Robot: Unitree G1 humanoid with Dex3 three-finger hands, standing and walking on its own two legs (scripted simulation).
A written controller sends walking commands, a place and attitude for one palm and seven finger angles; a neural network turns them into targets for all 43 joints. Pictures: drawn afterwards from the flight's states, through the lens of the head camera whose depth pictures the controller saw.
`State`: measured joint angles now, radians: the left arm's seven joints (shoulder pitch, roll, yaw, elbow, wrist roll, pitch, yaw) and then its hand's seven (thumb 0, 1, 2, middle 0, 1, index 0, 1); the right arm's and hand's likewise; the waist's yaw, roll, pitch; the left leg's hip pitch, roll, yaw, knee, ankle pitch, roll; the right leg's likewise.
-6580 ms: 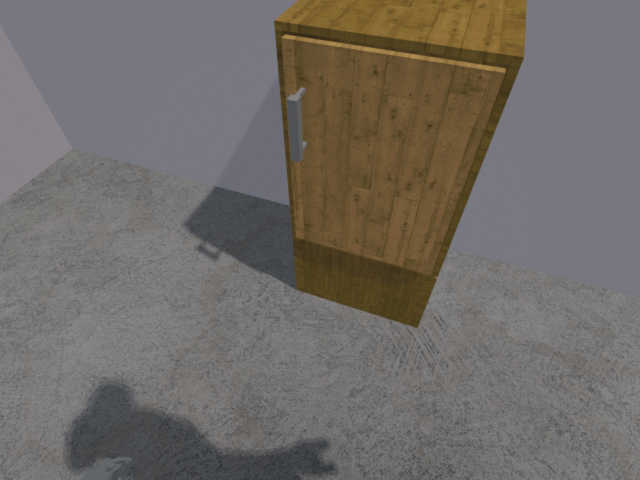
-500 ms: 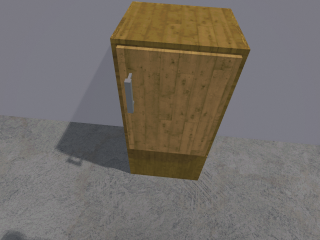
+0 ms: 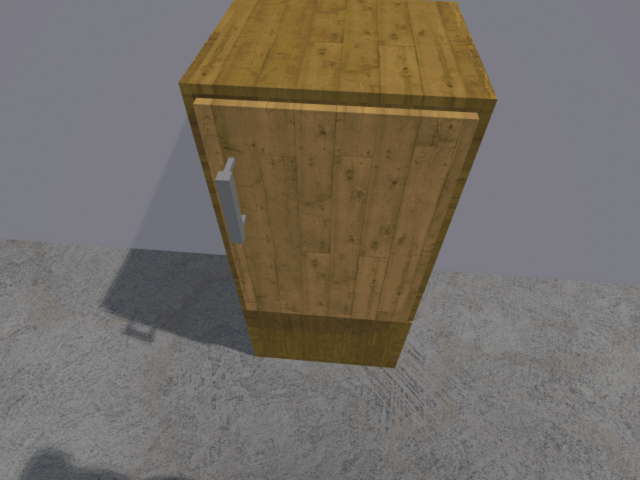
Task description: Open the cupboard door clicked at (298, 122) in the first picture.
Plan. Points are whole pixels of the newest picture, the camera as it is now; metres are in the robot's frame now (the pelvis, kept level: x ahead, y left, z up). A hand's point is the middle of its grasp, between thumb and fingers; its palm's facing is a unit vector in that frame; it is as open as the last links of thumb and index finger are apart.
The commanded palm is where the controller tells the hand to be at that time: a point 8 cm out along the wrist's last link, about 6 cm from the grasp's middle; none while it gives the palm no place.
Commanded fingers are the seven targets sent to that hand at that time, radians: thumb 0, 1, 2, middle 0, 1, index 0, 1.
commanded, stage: come to a stop and stand still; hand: left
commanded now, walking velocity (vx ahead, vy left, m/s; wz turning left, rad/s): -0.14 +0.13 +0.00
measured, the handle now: (234, 201) +0.55 +0.19 +0.00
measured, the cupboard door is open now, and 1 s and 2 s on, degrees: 0 0 0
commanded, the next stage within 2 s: look again from close up in 1.42 s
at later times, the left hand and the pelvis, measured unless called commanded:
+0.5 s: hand out of the picture +0.06 +0.18 -0.16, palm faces +0.01 -0.96 -0.28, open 7.3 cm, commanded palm none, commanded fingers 0.00 0.90 0.90 -0.20 -0.30 -0.20 -0.30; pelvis +0.00 -0.01 +0.00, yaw -1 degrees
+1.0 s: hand out of the picture -0.05 +0.15 -0.16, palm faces +0.03 -0.99 -0.15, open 7.3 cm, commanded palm none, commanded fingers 0.00 0.90 0.90 -0.20 -0.30 -0.20 -0.30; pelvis -0.03 -0.01 +0.02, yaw -1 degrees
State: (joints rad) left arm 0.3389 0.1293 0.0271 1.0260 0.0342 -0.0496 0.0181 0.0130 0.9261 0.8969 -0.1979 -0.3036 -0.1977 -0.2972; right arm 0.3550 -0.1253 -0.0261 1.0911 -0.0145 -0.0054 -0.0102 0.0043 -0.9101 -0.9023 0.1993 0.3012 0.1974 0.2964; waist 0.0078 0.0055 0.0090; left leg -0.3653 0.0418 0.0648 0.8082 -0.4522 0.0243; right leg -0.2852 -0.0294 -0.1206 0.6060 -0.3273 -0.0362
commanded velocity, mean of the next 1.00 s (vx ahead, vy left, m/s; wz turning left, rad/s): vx -0.06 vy -0.01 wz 0.00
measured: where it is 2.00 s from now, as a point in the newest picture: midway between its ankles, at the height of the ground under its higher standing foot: outside the picture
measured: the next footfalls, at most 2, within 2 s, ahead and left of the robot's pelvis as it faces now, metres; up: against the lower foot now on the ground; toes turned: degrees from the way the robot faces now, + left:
left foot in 0.16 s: +0.11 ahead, +0.11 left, +0.00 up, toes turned +5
right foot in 0.46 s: +0.03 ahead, -0.10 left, +0.00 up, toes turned +0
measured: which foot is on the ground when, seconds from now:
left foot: up 0.00-0.14, down 0.16-0.48, up 0.50-0.70, down 0.72-1.00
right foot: down 0.00-0.22, up 0.24-0.44, down 0.46-1.00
